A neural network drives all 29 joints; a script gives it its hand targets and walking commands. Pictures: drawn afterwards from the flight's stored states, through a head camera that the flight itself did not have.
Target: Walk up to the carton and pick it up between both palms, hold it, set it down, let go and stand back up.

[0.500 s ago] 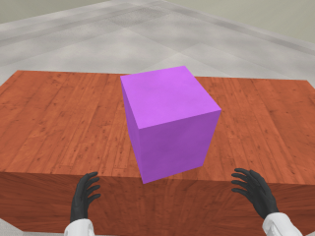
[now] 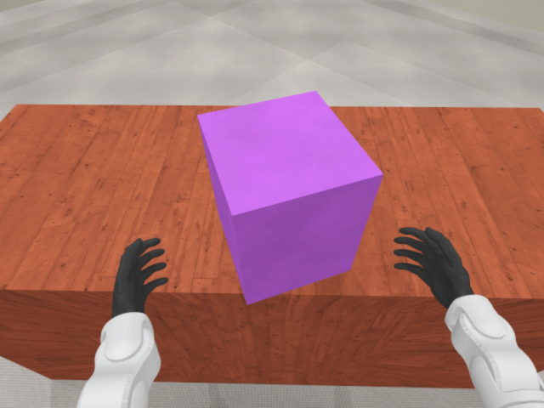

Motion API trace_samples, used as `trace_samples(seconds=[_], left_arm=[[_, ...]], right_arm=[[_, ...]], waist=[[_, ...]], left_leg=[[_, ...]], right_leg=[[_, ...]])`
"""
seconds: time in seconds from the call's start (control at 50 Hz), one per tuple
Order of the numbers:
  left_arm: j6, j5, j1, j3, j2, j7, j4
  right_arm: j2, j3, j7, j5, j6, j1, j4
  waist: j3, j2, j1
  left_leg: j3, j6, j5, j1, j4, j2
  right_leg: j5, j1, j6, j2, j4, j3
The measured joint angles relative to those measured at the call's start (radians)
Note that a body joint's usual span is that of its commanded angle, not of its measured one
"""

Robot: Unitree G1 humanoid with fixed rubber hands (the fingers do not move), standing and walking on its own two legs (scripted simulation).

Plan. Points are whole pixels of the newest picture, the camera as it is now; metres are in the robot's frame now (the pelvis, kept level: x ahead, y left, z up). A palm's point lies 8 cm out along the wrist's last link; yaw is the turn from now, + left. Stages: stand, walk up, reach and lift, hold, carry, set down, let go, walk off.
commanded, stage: reach and lift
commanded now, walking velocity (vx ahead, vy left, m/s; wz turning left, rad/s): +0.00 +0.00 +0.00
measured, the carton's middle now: (280, 199) +0.44 +0.02 +0.05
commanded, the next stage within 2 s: none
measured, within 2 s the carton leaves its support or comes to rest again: neither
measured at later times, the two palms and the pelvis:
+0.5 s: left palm (121, 258) +0.28 +0.21 +0.12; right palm (436, 220) +0.36 -0.20 +0.10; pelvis -0.01 -0.02 +0.00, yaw +0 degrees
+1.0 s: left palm (113, 212) +0.32 +0.22 +0.16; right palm (415, 171) +0.42 -0.18 +0.14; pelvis -0.01 -0.01 -0.01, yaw +2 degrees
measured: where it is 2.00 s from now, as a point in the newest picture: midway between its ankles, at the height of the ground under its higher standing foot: outside the picture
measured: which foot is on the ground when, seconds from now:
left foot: down 0.00-1.00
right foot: down 0.00-1.00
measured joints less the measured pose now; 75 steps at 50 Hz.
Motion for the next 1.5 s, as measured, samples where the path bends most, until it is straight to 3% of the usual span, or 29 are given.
trace_samples(seconds=[0.24, 0.6, 0.74, 0.86, 0.96, 1.5], left_arm=[[0.131, -0.002, -0.119, 0.088, 0.003, -0.032, -0.035], [0.315, -0.042, -0.400, 0.169, 0.045, -0.041, 0.060], [0.374, -0.050, -0.497, 0.164, 0.060, -0.030, 0.089], [0.395, -0.067, -0.564, 0.166, 0.088, -0.025, 0.125], [0.398, -0.060, -0.585, 0.164, 0.090, -0.031, 0.109], [0.390, -0.094, -0.798, 0.154, 0.126, -0.027, 0.268]], right_arm=[[-0.008, 0.032, -0.054, 0.022, 0.097, -0.124, -0.039], [-0.023, 0.046, -0.100, 0.040, 0.260, -0.429, 0.096], [-0.037, 0.064, -0.094, 0.056, 0.297, -0.519, 0.158], [-0.046, 0.066, -0.083, 0.063, 0.317, -0.587, 0.208], [-0.079, 0.085, -0.081, 0.081, 0.313, -0.615, 0.203], [-0.108, 0.109, -0.072, 0.098, 0.339, -0.864, 0.381]], waist=[[-0.007, 0.010, 0.001], [-0.043, 0.007, 0.028], [-0.056, 0.002, 0.036], [-0.062, 0.003, 0.031], [-0.069, 0.012, 0.043], [-0.073, 0.027, 0.097]], left_leg=[[-0.010, -0.011, 0.002, -0.021, 0.004, 0.012], [-0.018, -0.015, 0.005, -0.094, 0.045, 0.020], [-0.027, -0.017, 0.000, -0.129, 0.066, 0.018], [-0.039, -0.016, -0.002, -0.159, 0.078, 0.014], [-0.040, -0.015, -0.004, -0.173, 0.079, 0.016], [-0.051, -0.014, -0.005, -0.222, 0.074, 0.014]], right_leg=[[0.000, -0.018, -0.009, 0.011, 0.002, -0.009], [-0.001, -0.093, -0.018, 0.019, 0.048, -0.015], [-0.003, -0.120, -0.017, 0.016, 0.060, -0.022], [-0.006, -0.141, -0.015, 0.012, 0.063, -0.033], [0.002, -0.147, -0.012, 0.014, 0.048, -0.033], [0.008, -0.182, -0.007, 0.013, 0.023, -0.042]])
